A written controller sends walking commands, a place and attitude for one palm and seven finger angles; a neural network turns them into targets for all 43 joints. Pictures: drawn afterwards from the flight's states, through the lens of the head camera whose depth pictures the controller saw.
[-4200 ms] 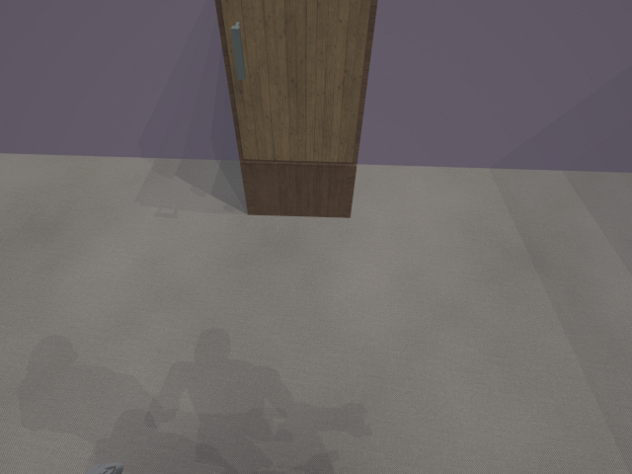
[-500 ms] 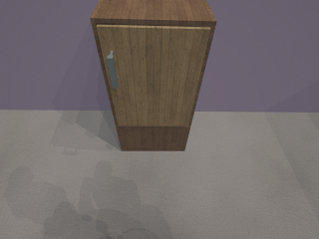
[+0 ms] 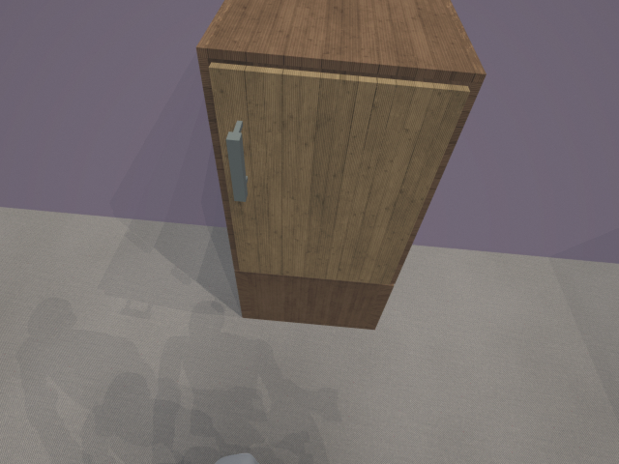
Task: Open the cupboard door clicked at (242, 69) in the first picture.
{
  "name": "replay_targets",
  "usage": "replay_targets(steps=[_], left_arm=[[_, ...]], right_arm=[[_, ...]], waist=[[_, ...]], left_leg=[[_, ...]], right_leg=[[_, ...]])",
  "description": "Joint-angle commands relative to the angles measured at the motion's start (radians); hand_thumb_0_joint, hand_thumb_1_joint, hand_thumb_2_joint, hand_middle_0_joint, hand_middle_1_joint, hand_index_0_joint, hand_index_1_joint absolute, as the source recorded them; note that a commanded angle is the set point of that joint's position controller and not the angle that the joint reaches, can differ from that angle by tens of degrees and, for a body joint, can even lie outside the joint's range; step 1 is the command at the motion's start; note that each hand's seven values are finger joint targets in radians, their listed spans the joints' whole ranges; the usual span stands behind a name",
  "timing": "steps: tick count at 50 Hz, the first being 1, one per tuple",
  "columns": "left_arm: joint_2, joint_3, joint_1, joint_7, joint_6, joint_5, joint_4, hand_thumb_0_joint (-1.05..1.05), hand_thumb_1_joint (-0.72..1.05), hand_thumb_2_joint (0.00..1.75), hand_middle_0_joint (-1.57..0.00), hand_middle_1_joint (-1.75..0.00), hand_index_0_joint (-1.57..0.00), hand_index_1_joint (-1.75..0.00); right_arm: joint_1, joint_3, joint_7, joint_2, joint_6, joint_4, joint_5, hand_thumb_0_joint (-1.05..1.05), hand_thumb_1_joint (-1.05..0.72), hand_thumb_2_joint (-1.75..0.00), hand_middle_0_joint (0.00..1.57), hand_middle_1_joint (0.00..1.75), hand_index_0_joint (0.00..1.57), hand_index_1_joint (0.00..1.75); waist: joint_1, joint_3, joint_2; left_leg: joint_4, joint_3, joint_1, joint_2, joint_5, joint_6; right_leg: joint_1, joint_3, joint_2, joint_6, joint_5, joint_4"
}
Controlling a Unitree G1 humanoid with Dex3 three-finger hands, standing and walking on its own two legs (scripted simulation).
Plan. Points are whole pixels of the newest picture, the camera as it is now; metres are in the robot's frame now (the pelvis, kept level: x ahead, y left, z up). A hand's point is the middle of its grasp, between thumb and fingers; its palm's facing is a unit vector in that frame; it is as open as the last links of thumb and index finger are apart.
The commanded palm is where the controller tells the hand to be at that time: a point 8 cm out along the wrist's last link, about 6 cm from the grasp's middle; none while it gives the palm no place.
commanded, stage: come to a stop and stand still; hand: left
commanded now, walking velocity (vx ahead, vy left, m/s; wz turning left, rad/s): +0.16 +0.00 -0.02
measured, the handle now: (239, 162) +0.62 +0.19 +0.00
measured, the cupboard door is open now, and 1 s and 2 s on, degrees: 0 0 0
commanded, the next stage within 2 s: look again from close up in 1.34 s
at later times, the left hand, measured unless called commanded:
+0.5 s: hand out of the picture +0.14 +0.17 -0.15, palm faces +0.05 -0.97 -0.25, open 7.4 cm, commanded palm none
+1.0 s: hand out of the picture +0.02 +0.19 -0.15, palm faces +0.03 -0.97 -0.23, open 7.4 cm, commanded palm none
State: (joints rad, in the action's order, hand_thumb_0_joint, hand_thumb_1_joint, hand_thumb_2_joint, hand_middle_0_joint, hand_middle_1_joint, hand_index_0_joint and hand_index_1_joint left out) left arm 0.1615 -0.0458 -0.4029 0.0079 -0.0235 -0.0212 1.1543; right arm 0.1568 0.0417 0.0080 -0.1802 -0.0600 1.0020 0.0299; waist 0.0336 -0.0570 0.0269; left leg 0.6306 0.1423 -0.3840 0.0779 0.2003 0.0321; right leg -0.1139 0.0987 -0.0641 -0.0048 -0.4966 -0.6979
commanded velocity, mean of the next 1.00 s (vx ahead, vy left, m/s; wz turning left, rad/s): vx -0.08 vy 0.01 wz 0.00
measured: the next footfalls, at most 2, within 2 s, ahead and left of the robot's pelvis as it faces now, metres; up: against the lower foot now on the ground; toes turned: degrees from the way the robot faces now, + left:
right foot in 0.28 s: +0.15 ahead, -0.13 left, +0.00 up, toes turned -6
left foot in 0.64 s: +0.11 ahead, +0.10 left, +0.00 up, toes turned +0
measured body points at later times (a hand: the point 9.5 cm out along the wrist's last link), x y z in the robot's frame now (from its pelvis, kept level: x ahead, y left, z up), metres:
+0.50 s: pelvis +0.07 -0.02 +0.01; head +0.11 -0.03 +0.46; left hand +0.14 +0.22 -0.13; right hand +0.10 -0.25 -0.15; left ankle +0.02 +0.11 -0.67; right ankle +0.11 -0.12 -0.72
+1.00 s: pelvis +0.01 +0.01 +0.02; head +0.02 +0.00 +0.47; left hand +0.02 +0.24 -0.13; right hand +0.05 -0.22 -0.14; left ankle +0.04 +0.13 -0.72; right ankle +0.00 -0.10 -0.72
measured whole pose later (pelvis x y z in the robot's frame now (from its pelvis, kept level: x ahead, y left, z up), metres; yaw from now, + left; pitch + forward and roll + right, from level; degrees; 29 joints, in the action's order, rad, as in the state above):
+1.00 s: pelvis +0.01 +0.01 +0.02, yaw +0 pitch -1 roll +1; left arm 0.16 -0.02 -0.26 0.03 0.01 -0.01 1.11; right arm 0.21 0.03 -0.03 -0.17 0.01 1.07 0.01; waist 0.00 -0.04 -0.02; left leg 0.44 0.08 -0.21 0.02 0.20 0.00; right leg -0.17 0.03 -0.01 0.01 -0.28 -0.47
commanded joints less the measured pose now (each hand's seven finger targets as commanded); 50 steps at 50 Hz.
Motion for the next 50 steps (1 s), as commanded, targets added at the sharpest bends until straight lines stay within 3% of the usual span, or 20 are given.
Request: replay_targets(steps=[1,2,5,10,12,15,17,20,27,30,31,32,33,36,42,44,46,47,49,50], left_arm=[[0.068,-0.007,0.087,0.001,-0.023,0.003,-0.123,0.0,0.9,0.9,-0.2,-0.3,-0.2,-0.3],[0.064,-0.009,0.097,-0.007,-0.02,0.001,-0.12,0.0,0.9,0.9,-0.2,-0.3,-0.2,-0.3],[0.018,0.0,0.022,-0.01,0.002,-0.003,-0.09,0.0,0.9,0.9,-0.2,-0.3,-0.2,-0.3],[-0.001,0.019,0.022,0.015,0.019,0.003,-0.093,0.0,0.9,0.9,-0.2,-0.3,-0.2,-0.3],[0.035,0.011,-0.002,0.019,0.022,0.001,-0.083,0.0,0.9,0.9,-0.2,-0.3,-0.2,-0.3],[0.165,-0.007,0.066,0.026,0.018,-0.008,-0.123,0.0,0.9,0.9,-0.2,-0.3,-0.2,-0.3],[0.194,-0.02,0.078,0.029,0.015,-0.002,-0.13,0.0,0.9,0.9,-0.2,-0.3,-0.2,-0.3],[0.185,-0.035,0.119,0.044,0.027,-0.007,-0.151,0.0,0.9,0.9,-0.2,-0.3,-0.2,-0.3],[0.202,-0.052,0.199,0.042,0.042,-0.013,-0.204,0.0,0.9,0.9,-0.2,-0.3,-0.2,-0.3],[0.184,-0.049,0.227,0.036,0.048,-0.002,-0.206,0.0,0.9,0.9,-0.2,-0.3,-0.2,-0.3],[0.148,-0.04,0.221,0.031,0.054,0.007,-0.219,0.0,0.9,0.9,-0.2,-0.3,-0.2,-0.3],[0.09,-0.03,0.206,0.025,0.062,0.012,-0.236,0.0,0.9,0.9,-0.2,-0.3,-0.2,-0.3],[0.093,-0.027,0.244,0.026,0.068,0.007,-0.243,0.0,0.9,0.9,-0.2,-0.3,-0.2,-0.3],[0.1,-0.033,0.194,0.02,0.072,-0.001,-0.195,0.0,0.9,0.9,-0.2,-0.3,-0.2,-0.3],[0.065,0.005,0.178,0.02,0.049,0.008,-0.162,0.0,0.9,0.9,-0.2,-0.3,-0.2,-0.3],[0.073,0.01,0.109,0.025,0.036,0.009,-0.123,0.0,0.9,0.9,-0.2,-0.3,-0.2,-0.3],[0.13,0.012,0.105,0.033,0.016,0.008,-0.102,0.0,0.9,0.9,-0.2,-0.3,-0.2,-0.3],[0.136,0.015,0.117,0.032,0.016,0.008,-0.101,0.0,0.9,0.9,-0.2,-0.3,-0.2,-0.3],[0.125,0.019,0.129,0.03,0.008,0.01,-0.089,0.0,0.9,0.9,-0.2,-0.3,-0.2,-0.3],[0.116,0.022,0.135,0.03,0.01,0.01,-0.086,0.0,0.9,0.9,-0.2,-0.3,-0.2,-0.3]], right_arm=[[0.259,0.035,-0.03,-0.185,0.011,0.033,-0.008,0.0,-0.9,-0.9,0.2,0.3,0.2,0.3],[0.197,0.022,-0.03,-0.139,0.007,0.017,-0.007,0.0,-0.9,-0.9,0.2,0.3,0.2,0.3],[0.115,0.005,-0.032,-0.095,-0.003,0.009,-0.011,0.0,-0.9,-0.9,0.2,0.3,0.2,0.3],[0.074,0.003,-0.043,-0.092,0.015,0.019,-0.012,0.0,-0.9,-0.9,0.2,0.3,0.2,0.3],[0.061,0.009,-0.043,-0.092,0.03,0.029,-0.019,0.0,-0.9,-0.9,0.2,0.3,0.2,0.3],[0.113,0.011,-0.03,-0.042,0.057,0.026,-0.027,0.0,-0.9,-0.9,0.2,0.3,0.2,0.3],[0.124,0.019,-0.035,-0.036,0.086,0.029,-0.023,0.0,-0.9,-0.9,0.2,0.3,0.2,0.3],[0.098,0.028,-0.042,-0.043,0.096,0.014,-0.029,0.0,-0.9,-0.9,0.2,0.3,0.2,0.3],[0.106,0.027,-0.033,-0.032,0.098,-0.011,-0.025,0.0,-0.9,-0.9,0.2,0.3,0.2,0.3],[0.198,0.024,-0.031,-0.036,0.083,0.015,-0.022,0.0,-0.9,-0.9,0.2,0.3,0.2,0.3],[0.206,0.027,-0.03,-0.08,0.074,0.011,-0.017,0.0,-0.9,-0.9,0.2,0.3,0.2,0.3],[0.154,0.036,-0.03,-0.154,0.07,-0.022,-0.006,0.0,-0.9,-0.9,0.2,0.3,0.2,0.3],[0.095,0.037,-0.033,-0.171,0.073,-0.049,-0.001,0.0,-0.9,-0.9,0.2,0.3,0.2,0.3],[0.006,0.016,-0.05,-0.123,0.064,-0.053,-0.001,0.0,-0.9,-0.9,0.2,0.3,0.2,0.3],[0.097,0.018,-0.046,-0.126,0.057,0.004,-0.01,0.0,-0.9,-0.9,0.2,0.3,0.2,0.3],[0.108,0.016,-0.044,-0.119,0.053,0.02,-0.022,0.0,-0.9,-0.9,0.2,0.3,0.2,0.3],[0.113,0.005,-0.037,-0.067,0.047,0.021,-0.036,0.0,-0.9,-0.9,0.2,0.3,0.2,0.3],[0.112,0.001,-0.032,-0.056,0.049,0.027,-0.033,0.0,-0.9,-0.9,0.2,0.3,0.2,0.3],[0.106,-0.002,-0.034,-0.065,0.063,0.045,-0.025,0.0,-0.9,-0.9,0.2,0.3,0.2,0.3],[0.115,-0.005,-0.033,-0.063,0.064,0.058,-0.023,0.0,-0.9,-0.9,0.2,0.3,0.2,0.3]], waist=[[-0.115,0.051,-0.225],[-0.088,0.006,-0.157],[-0.024,0.026,-0.155],[-0.008,0.054,-0.126],[0.011,0.055,-0.127],[-0.03,0.017,0.024],[-0.021,0.076,0.22],[-0.005,0.105,0.125],[-0.017,0.143,0.148],[-0.061,0.161,0.129],[-0.058,0.145,0.005],[-0.038,0.085,-0.245],[-0.049,0.033,-0.296],[0.0,0.005,-0.203],[-0.04,0.063,-0.168],[-0.019,0.094,-0.121],[-0.049,0.081,-0.014],[-0.052,0.072,-0.017],[-0.056,0.044,0.137],[-0.06,0.02,0.121]], left_leg=[[-0.381,-0.444,0.319,0.345,-0.015,0.175],[-0.4,-0.371,0.233,0.307,0.001,0.156],[-0.411,-0.182,0.126,0.213,-0.111,0.112],[-0.31,-0.113,0.151,0.19,-0.401,0.109],[-0.245,-0.084,0.141,0.154,-0.319,0.062],[-0.121,-0.047,0.082,0.015,0.028,-0.034],[0.09,-0.031,0.084,-0.039,0.272,-0.058],[0.359,-0.126,-0.026,-0.051,0.381,-0.057],[0.137,-0.112,0.044,-0.054,0.274,-0.075],[-0.193,-0.077,0.234,-0.051,0.024,-0.065],[-0.272,-0.153,0.284,0.022,-0.036,-0.042],[-0.357,-0.369,0.215,0.213,-0.136,0.038],[-0.419,-0.445,0.09,0.282,-0.121,0.117],[-0.377,-0.301,0.08,0.189,-0.163,0.124],[-0.32,-0.256,0.274,0.165,-0.328,0.122],[-0.258,-0.231,0.259,0.119,-0.304,0.072],[-0.219,-0.162,0.204,0.039,-0.154,-0.009],[-0.238,-0.15,0.226,0.018,-0.132,-0.021],[-0.229,-0.122,0.253,0.007,-0.041,-0.038],[-0.243,-0.124,0.264,0.01,-0.03,-0.037]], right_leg=[[-0.487,-0.069,-0.02,0.027,-0.035,-0.549],[-0.462,-0.078,-0.046,0.02,0.024,-0.515],[-0.313,-0.044,-0.049,0.0,0.098,-0.331],[-0.157,-0.029,-0.017,-0.028,0.218,0.042],[-0.081,-0.02,-0.014,-0.03,0.369,0.198],[-0.095,-0.214,-0.189,0.064,0.758,0.257],[-0.081,-0.292,-0.284,0.17,0.968,0.317],[0.004,-0.273,-0.313,0.247,1.13,0.282],[-0.015,-0.206,-0.252,0.196,0.869,0.282],[-0.101,-0.164,-0.186,0.109,0.598,0.22],[-0.188,-0.112,-0.114,0.055,0.433,0.145],[-0.297,-0.035,-0.005,-0.006,0.141,0.05],[-0.298,-0.065,0.032,-0.017,-0.022,-0.107],[-0.303,-0.143,0.035,-0.007,0.049,-0.297],[-0.19,-0.071,0.021,-0.025,0.081,0.09],[-0.06,-0.072,0.016,-0.021,0.282,0.322],[-0.018,-0.204,-0.103,0.027,0.505,0.365],[-0.052,-0.203,-0.118,0.043,0.531,0.344],[-0.123,-0.22,-0.107,0.053,0.444,0.384],[-0.156,-0.213,-0.095,0.051,0.374,0.399]])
